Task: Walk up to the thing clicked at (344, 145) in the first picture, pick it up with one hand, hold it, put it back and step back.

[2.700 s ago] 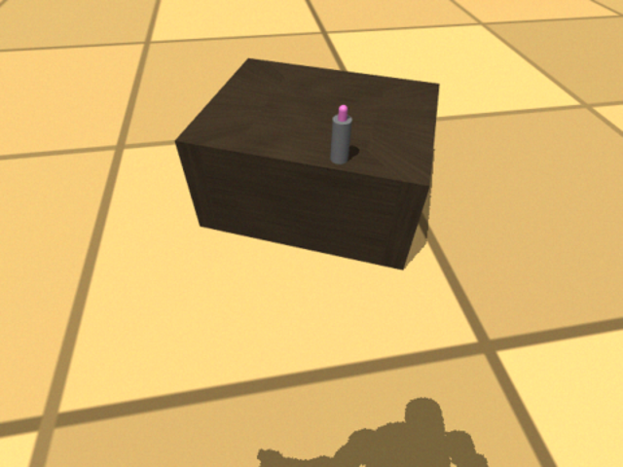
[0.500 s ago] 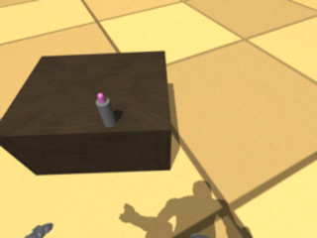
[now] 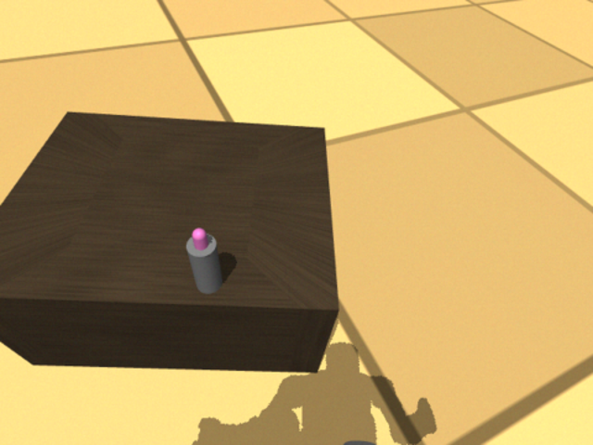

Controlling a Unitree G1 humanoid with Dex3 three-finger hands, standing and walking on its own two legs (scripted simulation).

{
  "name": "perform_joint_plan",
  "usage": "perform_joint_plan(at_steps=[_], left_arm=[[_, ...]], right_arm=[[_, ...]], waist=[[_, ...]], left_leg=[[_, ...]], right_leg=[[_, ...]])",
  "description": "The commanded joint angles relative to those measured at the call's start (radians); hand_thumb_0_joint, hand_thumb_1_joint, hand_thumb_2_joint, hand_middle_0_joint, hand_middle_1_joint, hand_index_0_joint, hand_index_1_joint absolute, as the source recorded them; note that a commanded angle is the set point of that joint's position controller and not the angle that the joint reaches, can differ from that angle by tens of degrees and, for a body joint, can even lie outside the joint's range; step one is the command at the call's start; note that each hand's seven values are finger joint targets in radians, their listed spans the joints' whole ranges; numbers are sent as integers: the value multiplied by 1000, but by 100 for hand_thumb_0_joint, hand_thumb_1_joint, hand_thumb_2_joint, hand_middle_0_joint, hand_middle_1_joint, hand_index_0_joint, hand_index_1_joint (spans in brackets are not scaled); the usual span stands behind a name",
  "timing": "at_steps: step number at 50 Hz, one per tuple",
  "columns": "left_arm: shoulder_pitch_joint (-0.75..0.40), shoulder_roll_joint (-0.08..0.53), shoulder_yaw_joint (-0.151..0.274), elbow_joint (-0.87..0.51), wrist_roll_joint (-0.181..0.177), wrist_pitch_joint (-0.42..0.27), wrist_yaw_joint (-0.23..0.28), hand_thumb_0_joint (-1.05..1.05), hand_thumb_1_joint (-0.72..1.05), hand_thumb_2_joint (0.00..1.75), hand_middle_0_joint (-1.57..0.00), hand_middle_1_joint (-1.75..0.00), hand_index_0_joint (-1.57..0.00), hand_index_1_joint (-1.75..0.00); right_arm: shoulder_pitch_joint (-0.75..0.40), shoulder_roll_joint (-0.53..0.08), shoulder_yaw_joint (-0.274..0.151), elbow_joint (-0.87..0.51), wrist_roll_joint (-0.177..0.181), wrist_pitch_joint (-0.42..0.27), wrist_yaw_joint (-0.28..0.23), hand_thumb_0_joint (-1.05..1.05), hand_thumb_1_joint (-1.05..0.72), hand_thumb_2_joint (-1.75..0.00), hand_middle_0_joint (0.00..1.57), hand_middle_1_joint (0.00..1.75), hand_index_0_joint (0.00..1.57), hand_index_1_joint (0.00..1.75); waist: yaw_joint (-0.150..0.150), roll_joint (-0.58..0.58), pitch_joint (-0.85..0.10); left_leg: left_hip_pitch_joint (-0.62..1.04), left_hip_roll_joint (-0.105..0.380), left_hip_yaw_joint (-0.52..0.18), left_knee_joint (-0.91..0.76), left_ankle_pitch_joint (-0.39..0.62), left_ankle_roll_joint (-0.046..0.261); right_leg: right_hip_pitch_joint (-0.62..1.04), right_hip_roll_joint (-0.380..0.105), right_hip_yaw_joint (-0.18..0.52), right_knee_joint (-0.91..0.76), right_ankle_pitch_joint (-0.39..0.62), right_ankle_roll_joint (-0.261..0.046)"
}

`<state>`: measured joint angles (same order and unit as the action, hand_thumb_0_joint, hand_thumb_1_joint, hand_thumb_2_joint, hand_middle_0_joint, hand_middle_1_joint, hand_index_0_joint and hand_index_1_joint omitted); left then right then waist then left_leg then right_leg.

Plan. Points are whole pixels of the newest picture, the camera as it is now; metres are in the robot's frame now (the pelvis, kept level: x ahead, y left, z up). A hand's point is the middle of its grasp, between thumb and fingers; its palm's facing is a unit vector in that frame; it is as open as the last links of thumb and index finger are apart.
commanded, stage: walk up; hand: left
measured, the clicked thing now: (204, 259) +0.52 +0.21 -0.21
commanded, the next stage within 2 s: stand in 1.74 s
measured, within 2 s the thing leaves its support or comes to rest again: neither
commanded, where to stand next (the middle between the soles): +0.15 -0.01 m, yaw +1 degrees
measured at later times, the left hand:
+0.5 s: hand (142, 407) +0.21 +0.24 -0.14, palm faces -0.02 -0.94 -0.35, open 7.4 cm
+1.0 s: hand (129, 419) +0.19 +0.25 -0.14, palm faces +0.04 -0.94 -0.34, open 7.4 cm
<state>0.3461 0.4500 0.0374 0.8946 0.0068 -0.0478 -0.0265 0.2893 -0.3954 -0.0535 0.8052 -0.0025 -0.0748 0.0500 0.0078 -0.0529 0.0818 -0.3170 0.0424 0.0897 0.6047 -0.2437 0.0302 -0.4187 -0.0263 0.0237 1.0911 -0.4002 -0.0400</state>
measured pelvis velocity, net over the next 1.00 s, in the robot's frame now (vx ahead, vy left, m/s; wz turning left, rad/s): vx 0.12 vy -0.01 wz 0.03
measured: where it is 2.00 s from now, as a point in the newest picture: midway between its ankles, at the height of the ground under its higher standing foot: outside the picture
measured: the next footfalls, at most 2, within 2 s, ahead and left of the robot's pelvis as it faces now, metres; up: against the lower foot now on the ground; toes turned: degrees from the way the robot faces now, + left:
right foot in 0.26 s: +0.21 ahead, -0.13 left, +0.00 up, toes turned -2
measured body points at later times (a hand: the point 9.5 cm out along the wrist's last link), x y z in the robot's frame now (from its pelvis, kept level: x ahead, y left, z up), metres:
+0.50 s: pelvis +0.09 -0.01 -0.01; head +0.11 -0.02 +0.44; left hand +0.21 +0.29 -0.12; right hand +0.16 -0.31 -0.14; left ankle +0.09 +0.12 -0.73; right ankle +0.17 -0.13 -0.73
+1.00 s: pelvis +0.12 -0.01 +0.02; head +0.13 -0.01 +0.47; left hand +0.19 +0.30 -0.11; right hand +0.23 -0.31 -0.11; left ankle +0.09 +0.12 -0.73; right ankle +0.17 -0.13 -0.73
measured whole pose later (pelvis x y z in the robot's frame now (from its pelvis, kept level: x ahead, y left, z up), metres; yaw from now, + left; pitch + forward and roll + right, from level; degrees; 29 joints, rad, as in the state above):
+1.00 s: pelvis +0.12 -0.01 +0.02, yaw +2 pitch -2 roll +0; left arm 0.06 0.35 0.01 1.18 0.00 -0.01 -0.01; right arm 0.07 -0.36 0.00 1.13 0.00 -0.01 0.00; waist 0.02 0.00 0.05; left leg -0.07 0.01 0.00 0.35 -0.24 -0.01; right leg -0.19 -0.04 -0.06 0.35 -0.12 0.01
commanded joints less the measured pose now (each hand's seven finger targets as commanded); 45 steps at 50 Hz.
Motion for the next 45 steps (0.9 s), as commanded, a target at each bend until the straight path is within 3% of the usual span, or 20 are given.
perform_joint_plan(at_steps=[1,2,4,7,9,11,12,13,14,15,17,21,22,23,24,27,29,32,35,45], left_arm=[[74,173,62,-54,-8,-25,-9,0,90,90,-20,-30,-20,-30],[41,165,63,-65,-3,-23,-14,0,90,90,-20,-30,-20,-30],[-13,146,58,-81,6,-20,-10,0,90,90,-20,-30,-20,-30],[-34,104,51,-78,3,-19,6,0,90,90,-20,-30,-20,-30],[-41,94,51,-62,1,-18,19,0,90,90,-20,-30,-20,-30],[-26,101,51,-43,3,-22,26,0,90,90,-20,-30,-20,-30],[-14,133,58,-32,8,-26,32,0,90,90,-20,-30,-20,-30],[-20,199,75,-40,13,-32,38,0,90,90,-20,-30,-20,-30],[-57,217,70,-60,4,-35,38,0,90,90,-20,-30,-20,-30],[-109,234,66,-59,1,-28,39,0,90,90,-20,-30,-20,-30],[-153,200,52,-49,3,-17,44,0,90,90,-20,-30,-20,-30],[-255,172,41,-35,4,9,37,0,90,90,-20,-30,-20,-30],[-256,147,33,-27,-1,14,34,0,90,90,-20,-30,-20,-30],[-260,112,24,-23,-8,19,31,0,90,90,-20,-30,-20,-30],[-276,117,29,6,-12,22,29,0,90,90,-20,-30,-20,-30],[-297,119,27,53,-4,13,27,0,90,90,-20,-30,-20,-30],[-310,114,20,77,-12,10,25,0,90,90,-20,-30,-20,-30],[-321,109,16,117,-16,12,26,0,90,90,-20,-30,-20,-30],[-334,104,9,147,-16,17,24,0,90,90,-20,-30,-20,-30],[-359,102,7,213,-6,18,23,0,90,90,-20,-30,-20,-30]], right_arm=[[40,-266,-76,-55,-3,-24,-20,0,-90,-90,20,30,20,30],[56,-271,-77,-56,-5,-23,-20,0,-90,-90,20,30,20,30],[63,-273,-73,-49,-4,-18,-27,0,-90,-90,20,30,20,30],[34,-242,-49,-50,-4,-6,-36,0,-90,-90,20,30,20,30],[17,-242,-47,-43,5,8,-43,0,-90,-90,20,30,20,30],[-14,-234,-38,-41,16,23,-47,0,-90,-90,20,30,20,30],[-15,-186,-22,-38,22,27,-49,0,-90,-90,20,30,20,30],[23,-137,-4,-35,25,27,-50,0,-90,-90,20,30,20,30],[65,-109,10,-16,19,40,-55,0,-90,-90,20,30,20,30],[33,-184,-14,10,14,53,-67,0,-90,-90,20,30,20,30],[13,-190,-11,52,17,56,-66,0,-90,-90,20,30,20,30],[71,-182,-13,147,7,42,-60,0,-90,-90,20,30,20,30],[44,-188,-16,152,-5,38,-62,0,-90,-90,20,30,20,30],[-14,-217,-20,140,-13,33,-63,0,-90,-90,20,30,20,30],[-99,-231,-16,135,-3,30,-58,0,-90,-90,20,30,20,30],[-132,-189,11,174,-4,27,-53,0,-90,-90,20,30,20,30],[-138,-194,16,202,-6,20,-55,0,-90,-90,20,30,20,30],[-179,-191,19,220,-1,17,-57,0,-90,-90,20,30,20,30],[-212,-192,16,236,-2,25,-59,0,-90,-90,20,30,20,30],[-240,-183,10,277,2,36,-59,0,-90,-90,20,30,20,30]], waist=[[-12,231,-28],[-23,232,-20],[-32,214,-17],[-12,196,-29],[-6,194,-77],[20,152,-110],[35,84,-129],[31,-88,-173],[7,-115,-170],[15,-98,-149],[8,-108,-113],[-37,-111,-154],[-33,-83,-154],[-17,-7,-144],[16,22,-84],[11,32,-78],[9,92,-97],[17,98,-117],[13,106,-108],[-5,60,-133]], left_leg=[[125,209,-243,-340,-7,171],[127,215,-235,-344,4,186],[157,229,-208,-301,195,209],[72,202,-121,-184,590,176],[74,191,-113,-106,625,152],[47,146,-94,-1,460,107],[-2,113,-87,59,304,66],[-81,50,-46,197,80,23],[-85,-26,-83,282,-324,-5],[-81,-14,-103,307,-427,3],[-74,8,-136,267,-384,-2],[124,-24,-66,-43,-74,-14],[158,-3,-103,-99,-12,-8],[122,85,-240,-183,-57,18],[-4,118,-278,-190,-123,38],[-1,74,-202,-208,-75,22],[36,87,-207,-242,40,13],[84,96,-194,-248,165,9],[97,96,-185,-283,115,5],[174,95,-168,-329,160,-4]], right_leg=[[-126,-64,-7,-91,81,23],[-132,-69,-16,-141,82,32],[-133,-71,-34,-234,83,39],[22,-34,-76,-347,190,30],[98,3,-94,-399,234,18],[214,25,-95,-546,332,-3],[290,-10,-46,-581,406,-24],[364,-177,170,-628,508,-68],[293,-352,404,-711,472,-167],[246,-371,439,-706,384,-251],[187,-301,327,-712,316,-203],[88,-189,141,-620,244,-104],[56,-177,123,-609,217,-75],[43,-142,99,-598,162,-32],[119,-83,57,-617,44,-1],[205,-111,87,-654,117,-17],[232,-106,55,-636,284,-11],[281,-99,27,-655,371,0],[290,-102,24,-696,357,10],[335,-118,25,-760,388,25]])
